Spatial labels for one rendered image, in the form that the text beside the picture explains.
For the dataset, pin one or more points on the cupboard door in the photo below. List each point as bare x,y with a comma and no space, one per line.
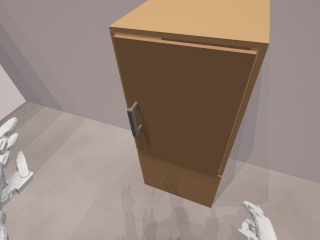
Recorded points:
188,97

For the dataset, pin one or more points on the handle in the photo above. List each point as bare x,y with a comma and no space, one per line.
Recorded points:
132,120

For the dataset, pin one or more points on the right robot hand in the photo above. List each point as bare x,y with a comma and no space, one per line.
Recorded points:
262,229

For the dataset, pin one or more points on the left robot hand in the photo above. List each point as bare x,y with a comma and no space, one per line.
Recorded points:
19,180

